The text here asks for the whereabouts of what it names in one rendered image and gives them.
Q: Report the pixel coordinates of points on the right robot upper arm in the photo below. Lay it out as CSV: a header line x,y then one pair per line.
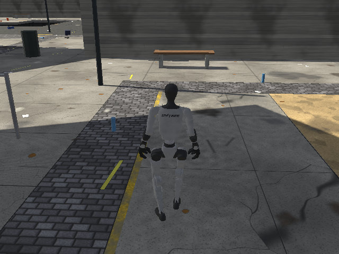
x,y
189,121

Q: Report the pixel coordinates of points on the robot right hand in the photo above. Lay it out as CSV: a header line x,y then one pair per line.
x,y
192,151

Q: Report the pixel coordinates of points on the left robot foot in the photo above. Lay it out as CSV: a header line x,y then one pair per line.
x,y
161,216

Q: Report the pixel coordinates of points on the robot left hand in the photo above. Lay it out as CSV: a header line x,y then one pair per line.
x,y
144,150

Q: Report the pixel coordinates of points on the left robot shin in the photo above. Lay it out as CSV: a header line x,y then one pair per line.
x,y
158,192

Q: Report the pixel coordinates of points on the right robot forearm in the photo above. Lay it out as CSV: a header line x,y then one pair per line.
x,y
194,141

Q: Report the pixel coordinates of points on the left robot upper arm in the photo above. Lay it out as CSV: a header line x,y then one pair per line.
x,y
151,120

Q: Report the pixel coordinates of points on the left robot forearm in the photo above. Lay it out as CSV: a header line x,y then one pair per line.
x,y
144,139

